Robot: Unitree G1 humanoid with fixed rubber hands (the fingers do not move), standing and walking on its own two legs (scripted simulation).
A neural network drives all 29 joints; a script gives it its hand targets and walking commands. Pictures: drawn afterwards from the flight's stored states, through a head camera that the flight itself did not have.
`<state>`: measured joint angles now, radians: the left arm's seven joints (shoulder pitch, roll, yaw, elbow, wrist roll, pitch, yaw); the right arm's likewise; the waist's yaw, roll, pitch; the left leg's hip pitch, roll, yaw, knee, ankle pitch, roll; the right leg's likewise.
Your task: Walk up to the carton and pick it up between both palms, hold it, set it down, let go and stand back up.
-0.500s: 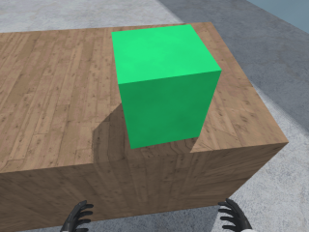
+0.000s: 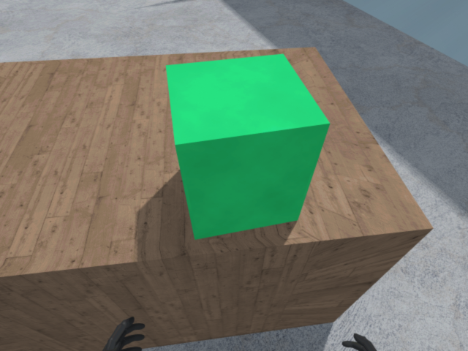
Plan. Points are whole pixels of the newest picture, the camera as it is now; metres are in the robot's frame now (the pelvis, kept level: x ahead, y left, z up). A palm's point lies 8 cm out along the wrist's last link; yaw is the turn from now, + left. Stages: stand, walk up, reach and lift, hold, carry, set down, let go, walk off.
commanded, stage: stand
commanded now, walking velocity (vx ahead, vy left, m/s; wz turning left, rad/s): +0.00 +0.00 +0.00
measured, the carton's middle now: (237, 149) +0.44 +0.01 +0.10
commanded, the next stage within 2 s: none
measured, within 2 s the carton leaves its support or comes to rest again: neither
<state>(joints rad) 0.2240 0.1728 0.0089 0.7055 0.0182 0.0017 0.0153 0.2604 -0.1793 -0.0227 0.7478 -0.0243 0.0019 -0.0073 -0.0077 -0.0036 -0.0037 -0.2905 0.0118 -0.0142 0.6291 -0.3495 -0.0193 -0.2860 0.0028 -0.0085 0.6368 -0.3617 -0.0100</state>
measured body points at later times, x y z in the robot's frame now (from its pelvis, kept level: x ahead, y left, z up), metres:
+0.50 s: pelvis +0.01 +0.01 +0.01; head +0.03 +0.00 +0.45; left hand +0.09 +0.25 -0.13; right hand +0.09 -0.23 -0.13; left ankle -0.01 +0.13 -0.73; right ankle -0.02 -0.11 -0.73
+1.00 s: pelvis +0.01 +0.01 +0.01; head +0.02 +0.00 +0.46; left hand +0.02 +0.24 -0.14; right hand +0.02 -0.22 -0.14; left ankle -0.01 +0.13 -0.73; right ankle -0.02 -0.11 -0.73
